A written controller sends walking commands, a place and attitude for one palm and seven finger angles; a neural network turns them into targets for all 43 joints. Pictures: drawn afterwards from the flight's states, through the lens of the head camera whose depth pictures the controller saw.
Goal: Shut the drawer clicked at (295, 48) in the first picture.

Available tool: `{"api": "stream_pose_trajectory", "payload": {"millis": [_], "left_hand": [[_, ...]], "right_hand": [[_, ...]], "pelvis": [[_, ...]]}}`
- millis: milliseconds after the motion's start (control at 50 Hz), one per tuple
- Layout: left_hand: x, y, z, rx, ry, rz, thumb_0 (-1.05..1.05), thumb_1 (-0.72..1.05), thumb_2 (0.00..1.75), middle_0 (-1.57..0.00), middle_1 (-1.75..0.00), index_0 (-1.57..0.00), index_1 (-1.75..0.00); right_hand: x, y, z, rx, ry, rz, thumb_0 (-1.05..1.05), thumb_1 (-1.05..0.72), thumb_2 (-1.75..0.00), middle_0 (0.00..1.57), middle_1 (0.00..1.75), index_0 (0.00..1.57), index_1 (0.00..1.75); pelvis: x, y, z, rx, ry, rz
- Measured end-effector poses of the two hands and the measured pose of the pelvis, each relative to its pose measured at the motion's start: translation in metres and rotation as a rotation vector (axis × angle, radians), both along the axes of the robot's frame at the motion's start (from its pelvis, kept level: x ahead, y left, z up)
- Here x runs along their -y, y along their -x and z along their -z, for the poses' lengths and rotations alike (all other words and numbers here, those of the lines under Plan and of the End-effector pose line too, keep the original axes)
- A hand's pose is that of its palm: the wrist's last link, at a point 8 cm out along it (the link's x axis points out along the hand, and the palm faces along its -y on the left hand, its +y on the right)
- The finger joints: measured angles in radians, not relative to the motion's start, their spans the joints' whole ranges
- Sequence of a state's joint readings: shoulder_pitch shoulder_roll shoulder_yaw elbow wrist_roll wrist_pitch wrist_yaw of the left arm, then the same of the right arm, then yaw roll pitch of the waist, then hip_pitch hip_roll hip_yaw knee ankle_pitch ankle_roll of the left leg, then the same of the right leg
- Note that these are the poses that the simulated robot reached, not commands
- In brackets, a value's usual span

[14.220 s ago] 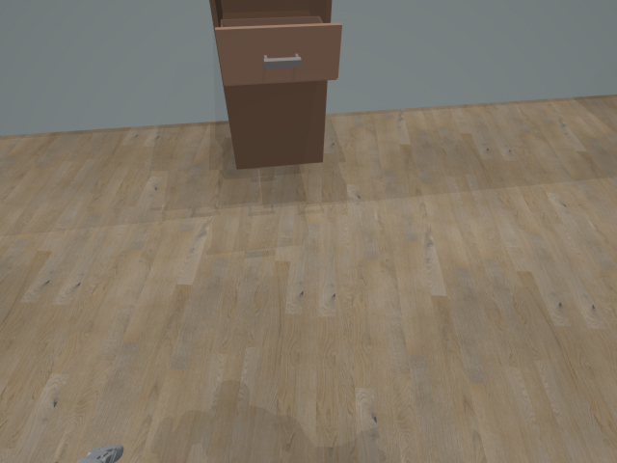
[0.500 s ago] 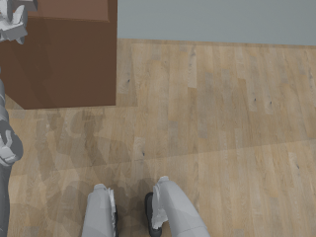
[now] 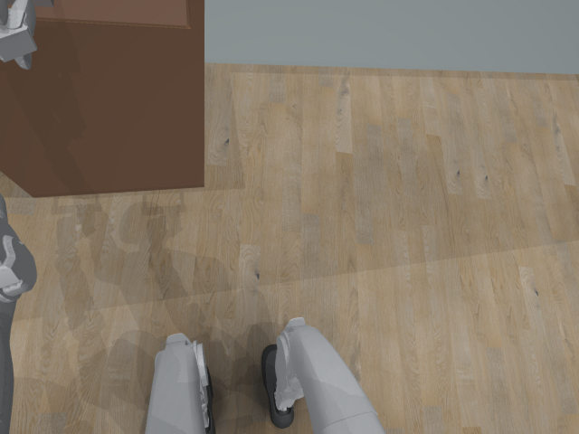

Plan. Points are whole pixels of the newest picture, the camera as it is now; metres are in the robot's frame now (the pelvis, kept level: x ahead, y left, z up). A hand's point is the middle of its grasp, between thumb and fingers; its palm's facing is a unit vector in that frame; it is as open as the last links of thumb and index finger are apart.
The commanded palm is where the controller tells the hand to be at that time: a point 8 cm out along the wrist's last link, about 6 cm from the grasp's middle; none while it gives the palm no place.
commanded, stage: pull the fist back off the drawer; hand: left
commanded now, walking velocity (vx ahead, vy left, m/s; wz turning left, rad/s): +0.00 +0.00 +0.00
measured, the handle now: out of the picture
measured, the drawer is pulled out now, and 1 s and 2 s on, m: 0.00 0.00 0.00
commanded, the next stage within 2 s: draw the hand back to the body in 0.34 s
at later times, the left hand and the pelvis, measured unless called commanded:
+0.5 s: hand (8, 44) +0.55 +0.24 +0.07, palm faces +0.06 -1.00 -0.03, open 3.3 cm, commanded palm +0.51 +0.26 +0.09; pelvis +0.04 +0.00 +0.03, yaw +1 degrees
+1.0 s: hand out of the picture +0.40 +0.23 +0.18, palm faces +0.07 -0.99 -0.11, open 3.3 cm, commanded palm +0.36 +0.28 +0.20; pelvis +0.07 +0.00 +0.11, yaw +3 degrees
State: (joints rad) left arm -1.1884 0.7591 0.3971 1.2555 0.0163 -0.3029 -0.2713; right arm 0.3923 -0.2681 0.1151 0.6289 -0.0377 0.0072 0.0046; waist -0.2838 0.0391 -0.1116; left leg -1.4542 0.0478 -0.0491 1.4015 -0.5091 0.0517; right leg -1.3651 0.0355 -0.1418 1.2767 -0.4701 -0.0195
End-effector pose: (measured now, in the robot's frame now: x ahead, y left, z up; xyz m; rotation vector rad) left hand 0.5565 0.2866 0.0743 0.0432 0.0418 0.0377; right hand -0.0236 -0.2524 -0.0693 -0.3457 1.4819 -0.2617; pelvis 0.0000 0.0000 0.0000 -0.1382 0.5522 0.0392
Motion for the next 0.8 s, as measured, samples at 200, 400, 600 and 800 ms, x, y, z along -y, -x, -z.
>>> {"api": "stream_pose_trajectory", "payload": {"millis": [200,400,600,800], "left_hand": [[0.008,0.006,0.002,-0.007,0.022,-0.017,0.02,0.76,0.86,-1.40,-1.60,-1.40,-1.60],[-0.003,0.024,0.002,-0.001,0.013,-0.032,0.02,0.87,0.89,-1.40,-1.60,-1.40,-1.60],[0.002,0.051,-0.018,0.037,-0.007,0.016,0.02,0.90,0.90,-1.40,-1.60,-1.39,-1.60],[-0.004,0.119,-0.065,0.025,0.006,-0.042,0.02,0.90,0.90,-1.40,-1.60,-1.40,-1.60]], "right_hand": [[-0.005,-0.016,-0.005,0.014,-0.041,0.026,0.00,-0.90,-0.90,0.21,0.30,0.21,0.30],[0.002,-0.066,-0.009,0.060,-0.055,-0.002,0.00,-0.90,-0.90,0.21,0.30,0.20,0.30],[0.004,-0.123,-0.022,0.154,-0.072,-0.009,0.00,-0.90,-0.90,0.20,0.30,0.20,0.30],[-0.010,-0.190,-0.063,0.381,-0.129,-0.082,0.00,-0.90,-0.90,0.21,0.30,0.20,0.30]], "pelvis": [[-0.004,-0.016,-0.014,0.020,-0.019,0.018],[-0.004,-0.037,-0.027,0.041,-0.036,0.014],[-0.005,-0.055,-0.048,0.080,-0.045,0.011],[-0.003,-0.072,-0.087,0.209,-0.073,-0.010]]}}
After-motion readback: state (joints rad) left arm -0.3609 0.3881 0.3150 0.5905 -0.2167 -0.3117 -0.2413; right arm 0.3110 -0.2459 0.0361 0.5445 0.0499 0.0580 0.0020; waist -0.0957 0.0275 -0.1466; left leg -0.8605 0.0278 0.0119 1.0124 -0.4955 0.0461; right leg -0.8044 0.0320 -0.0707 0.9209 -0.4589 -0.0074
